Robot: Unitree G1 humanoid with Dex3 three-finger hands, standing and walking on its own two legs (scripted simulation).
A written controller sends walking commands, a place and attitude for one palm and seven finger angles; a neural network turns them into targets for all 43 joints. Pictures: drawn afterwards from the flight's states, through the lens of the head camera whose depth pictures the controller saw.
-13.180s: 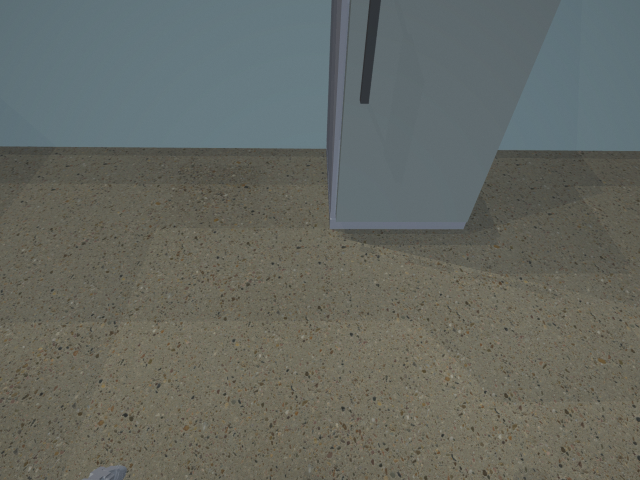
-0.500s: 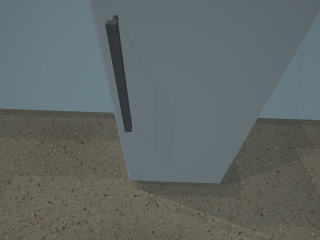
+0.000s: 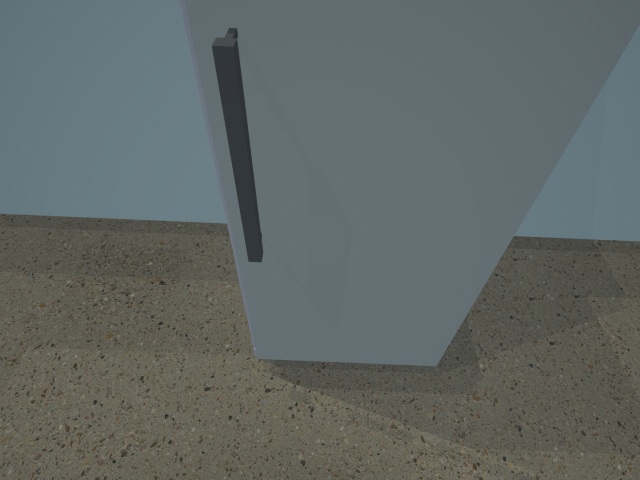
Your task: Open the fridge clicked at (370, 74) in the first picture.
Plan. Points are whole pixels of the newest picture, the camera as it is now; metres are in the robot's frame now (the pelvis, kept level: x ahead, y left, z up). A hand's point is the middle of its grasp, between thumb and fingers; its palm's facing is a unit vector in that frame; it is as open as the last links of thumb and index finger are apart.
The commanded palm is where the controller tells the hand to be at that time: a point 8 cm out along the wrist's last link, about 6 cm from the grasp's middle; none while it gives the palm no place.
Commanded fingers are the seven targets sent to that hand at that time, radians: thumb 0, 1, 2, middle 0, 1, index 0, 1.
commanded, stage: look again from close up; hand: left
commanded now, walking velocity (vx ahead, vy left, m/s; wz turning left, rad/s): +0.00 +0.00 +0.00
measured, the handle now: (246, 167) +0.54 +0.16 +0.09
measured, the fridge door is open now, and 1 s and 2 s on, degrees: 0 0 0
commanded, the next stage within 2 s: shuffle to correct the standing spot in 0.24 s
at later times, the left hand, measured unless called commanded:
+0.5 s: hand out of the picture -0.01 +0.16 -0.18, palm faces +0.04 -0.99 -0.16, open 7.4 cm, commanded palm none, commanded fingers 0.00 0.90 0.90 -0.20 -0.30 -0.20 -0.30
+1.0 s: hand out of the picture +0.06 +0.15 -0.18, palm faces +0.07 -0.99 -0.15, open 7.4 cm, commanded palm none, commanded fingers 0.00 0.90 0.90 -0.20 -0.30 -0.20 -0.30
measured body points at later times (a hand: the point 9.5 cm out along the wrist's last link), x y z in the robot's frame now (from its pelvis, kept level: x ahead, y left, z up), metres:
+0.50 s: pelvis +0.01 +0.00 +0.00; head +0.01 +0.00 +0.45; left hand -0.01 +0.21 -0.17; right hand -0.01 -0.21 -0.17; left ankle -0.02 +0.11 -0.74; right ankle +0.03 -0.12 -0.74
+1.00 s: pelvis +0.08 +0.00 +0.00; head +0.11 +0.01 +0.45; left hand +0.05 +0.20 -0.17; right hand +0.08 -0.23 -0.15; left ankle +0.02 +0.10 -0.73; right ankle +0.03 -0.11 -0.73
